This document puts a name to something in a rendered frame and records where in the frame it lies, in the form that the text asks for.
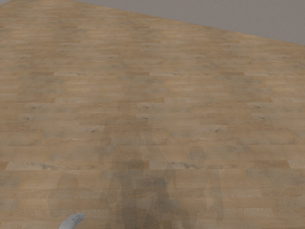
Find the left robot hand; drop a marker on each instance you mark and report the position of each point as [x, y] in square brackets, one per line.
[71, 221]

